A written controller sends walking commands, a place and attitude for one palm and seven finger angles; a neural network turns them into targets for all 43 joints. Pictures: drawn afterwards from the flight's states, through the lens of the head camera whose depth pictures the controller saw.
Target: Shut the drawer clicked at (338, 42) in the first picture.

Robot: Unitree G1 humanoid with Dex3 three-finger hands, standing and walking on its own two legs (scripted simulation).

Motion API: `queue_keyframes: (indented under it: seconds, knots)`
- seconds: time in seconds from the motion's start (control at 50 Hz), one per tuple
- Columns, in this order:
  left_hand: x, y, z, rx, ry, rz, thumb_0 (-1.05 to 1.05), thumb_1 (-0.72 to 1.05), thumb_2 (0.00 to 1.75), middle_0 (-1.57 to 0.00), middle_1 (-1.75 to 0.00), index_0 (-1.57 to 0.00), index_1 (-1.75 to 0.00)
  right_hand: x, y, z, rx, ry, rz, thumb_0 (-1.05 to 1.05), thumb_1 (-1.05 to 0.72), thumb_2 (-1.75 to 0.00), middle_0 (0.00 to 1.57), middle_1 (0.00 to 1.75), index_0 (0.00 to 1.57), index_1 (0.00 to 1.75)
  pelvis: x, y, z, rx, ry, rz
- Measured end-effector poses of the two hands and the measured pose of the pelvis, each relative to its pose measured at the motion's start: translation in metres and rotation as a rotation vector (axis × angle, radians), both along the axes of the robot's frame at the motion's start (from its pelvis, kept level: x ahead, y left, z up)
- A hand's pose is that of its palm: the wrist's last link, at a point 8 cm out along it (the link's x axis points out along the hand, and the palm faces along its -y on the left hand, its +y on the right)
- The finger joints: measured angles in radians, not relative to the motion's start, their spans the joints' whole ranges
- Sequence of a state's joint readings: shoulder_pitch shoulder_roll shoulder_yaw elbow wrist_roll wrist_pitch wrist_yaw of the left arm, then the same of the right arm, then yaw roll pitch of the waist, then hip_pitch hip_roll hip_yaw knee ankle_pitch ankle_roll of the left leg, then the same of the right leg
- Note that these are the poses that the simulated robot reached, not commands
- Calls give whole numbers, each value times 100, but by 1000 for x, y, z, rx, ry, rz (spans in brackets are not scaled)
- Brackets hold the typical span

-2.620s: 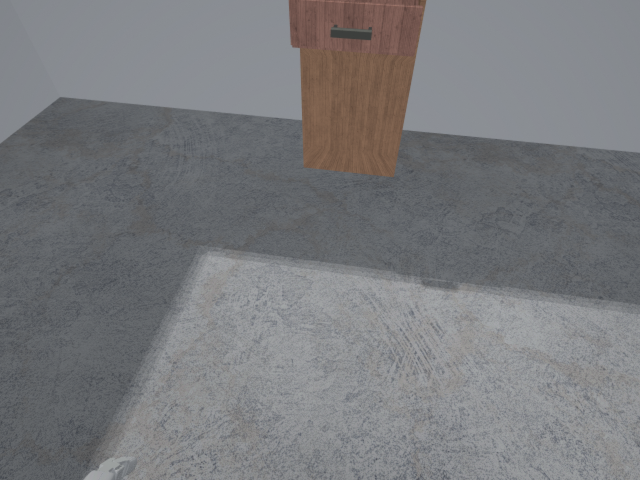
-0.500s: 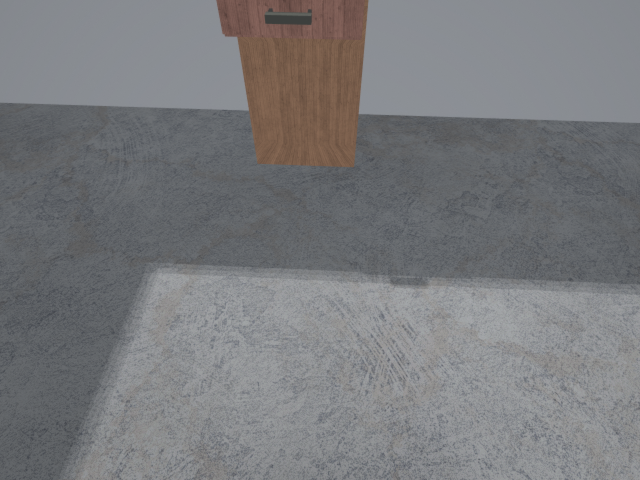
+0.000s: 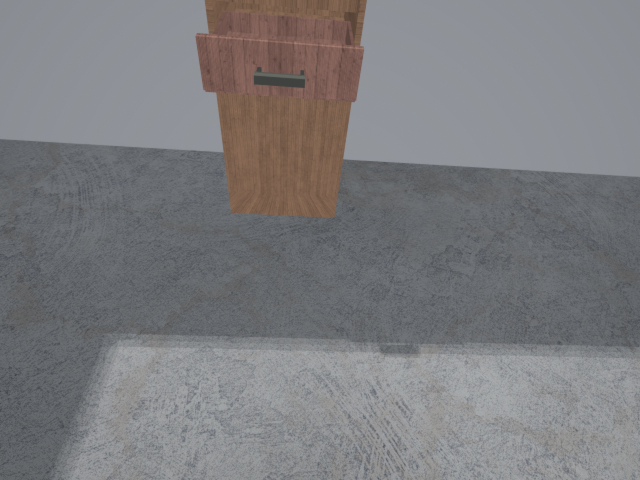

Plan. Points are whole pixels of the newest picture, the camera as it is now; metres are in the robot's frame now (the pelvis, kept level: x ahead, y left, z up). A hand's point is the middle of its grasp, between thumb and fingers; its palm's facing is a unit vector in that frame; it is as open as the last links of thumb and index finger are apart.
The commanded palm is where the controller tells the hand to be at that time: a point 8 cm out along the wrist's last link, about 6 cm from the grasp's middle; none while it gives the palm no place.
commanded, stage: walk to a spot facing it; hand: left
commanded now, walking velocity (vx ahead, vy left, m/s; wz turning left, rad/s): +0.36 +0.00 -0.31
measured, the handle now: (280, 75) +1.03 +0.17 +0.02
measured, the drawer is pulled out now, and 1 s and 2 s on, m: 0.26 0.26 0.26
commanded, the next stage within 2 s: turn to face it in 0.66 s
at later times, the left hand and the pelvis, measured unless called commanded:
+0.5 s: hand (275, 358) +0.35 +0.09 -0.18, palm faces -0.15 -0.97 -0.18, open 7.3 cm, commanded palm none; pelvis +0.22 -0.07 -0.02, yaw -9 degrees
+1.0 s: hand (266, 362) +0.35 +0.11 -0.20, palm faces +0.06 -0.99 -0.12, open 7.3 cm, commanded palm none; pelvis +0.40 -0.05 -0.01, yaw -2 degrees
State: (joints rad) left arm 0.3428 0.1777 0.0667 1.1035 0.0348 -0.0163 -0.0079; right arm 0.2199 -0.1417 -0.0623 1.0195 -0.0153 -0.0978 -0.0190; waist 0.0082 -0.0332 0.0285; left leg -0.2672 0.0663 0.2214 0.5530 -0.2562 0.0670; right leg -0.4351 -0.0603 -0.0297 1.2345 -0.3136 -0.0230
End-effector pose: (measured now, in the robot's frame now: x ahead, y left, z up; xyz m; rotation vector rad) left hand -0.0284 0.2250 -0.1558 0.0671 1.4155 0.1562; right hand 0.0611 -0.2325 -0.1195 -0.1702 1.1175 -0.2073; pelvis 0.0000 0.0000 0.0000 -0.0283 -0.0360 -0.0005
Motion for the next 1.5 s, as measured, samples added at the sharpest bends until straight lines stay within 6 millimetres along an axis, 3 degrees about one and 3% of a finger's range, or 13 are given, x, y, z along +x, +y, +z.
queue_keyframes:
  seconds: [0.14, 0.3, 0.4, 0.48, 0.62, 0.74, 0.84, 0.96, 1.04, 1.18, 1.3, 1.4, 1.5]
  knots:
    - [106, 16, 17, 36, -97, -52, 1, 91, 90, -20, -30, -20, -30, -34, 7, -3, 25, 214, -91, -1, -94, -90, 20, 30, 20, 30, 55, 6, 10, 27, 15, -43]
    - [224, -13, 18, 25, -118, -181, 1, 92, 90, -20, -30, -20, -30, -55, 32, -12, 133, 410, -225, 0, -92, -90, 19, 30, 20, 30, 125, -10, 5, 41, 17, -100]
    - [317, -53, 13, 23, -184, -278, 1, 92, 90, -20, -30, -20, -30, -48, 34, -21, 202, 522, -298, 1, -91, -90, 20, 30, 20, 30, 176, -35, -8, 37, 22, -136]
    - [370, -80, 7, 32, -276, -280, 1, 91, 90, -20, -30, -20, -30, -13, 14, -33, 234, 559, -310, 1, -91, -90, 20, 30, 20, 30, 213, -61, -20, 38, 12, -152]
    - [390, -80, 27, 85, -242, -228, -2, 95, 90, -20, -30, -21, -30, 141, -54, -29, 139, 270, -235, 1, -91, -90, 19, 30, 20, 30, 264, -79, 1, 26, 6, -151]
    - [386, -79, 26, 69, -151, -179, -1, 93, 90, -20, -30, -20, -30, 259, -86, -14, 75, 89, -156, 1, -92, -90, 19, 30, 19, 30, 310, -81, 7, 9, 13, -116]
    - [378, -82, 14, 22, -68, -98, 0, 92, 90, -20, -30, -20, -30, 336, -83, -8, 48, 58, -53, 1, -92, -90, 19, 30, 19, 30, 349, -73, 4, -6, 11, -72]
    - [369, -74, -11, -29, 75, -5, 0, 91, 90, -20, -30, -20, -30, 412, -52, -16, 18, 38, 50, 1, -91, -90, 19, 30, 19, 30, 395, -51, -13, -14, 7, -31]
    - [387, -59, -10, -12, 88, 3, 1, 91, 90, -20, -30, -20, -30, 425, -35, -15, 22, 40, 47, 0, -92, -90, 19, 30, 20, 30, 406, -43, -11, 2, -2, -27]
    - [447, -38, 6, 49, -54, -3, 1, 91, 90, -20, -30, -20, -30, 427, -39, -9, 15, 68, 44, -1, -94, -90, 20, 30, 20, 30, 411, -39, -1, 13, 6, 6]
    - [478, -40, 18, 97, -145, -15, 1, 91, 90, -20, -30, -20, -30, 416, -49, -17, 48, 99, 38, 0, -92, -90, 20, 30, 20, 30, 412, -51, 0, 24, 13, 33]
    - [478, -58, 24, 122, -184, -20, 0, 91, 90, -20, -30, -20, -30, 400, -63, -33, 93, 131, 24, 0, -91, -90, 20, 30, 20, 30, 413, -69, -5, 43, 12, 47]
    - [445, -80, 36, 106, -135, 37, 0, 91, 90, -20, -30, -20, -30, 392, -73, -25, 116, 193, 38, 1, -91, -90, 19, 30, 20, 30, 422, -78, 9, 53, 15, 67]
